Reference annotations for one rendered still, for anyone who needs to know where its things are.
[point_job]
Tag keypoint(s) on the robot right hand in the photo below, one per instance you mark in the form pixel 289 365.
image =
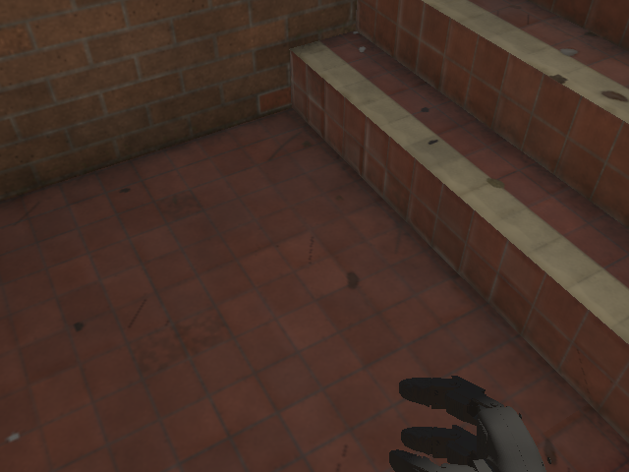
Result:
pixel 502 443

